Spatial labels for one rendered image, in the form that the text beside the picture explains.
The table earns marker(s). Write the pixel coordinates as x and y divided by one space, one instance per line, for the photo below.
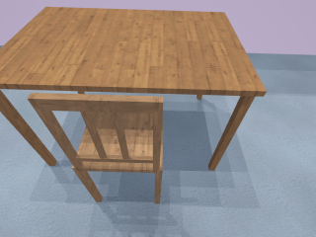
128 51

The chair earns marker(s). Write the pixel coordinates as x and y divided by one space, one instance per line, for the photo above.
123 133

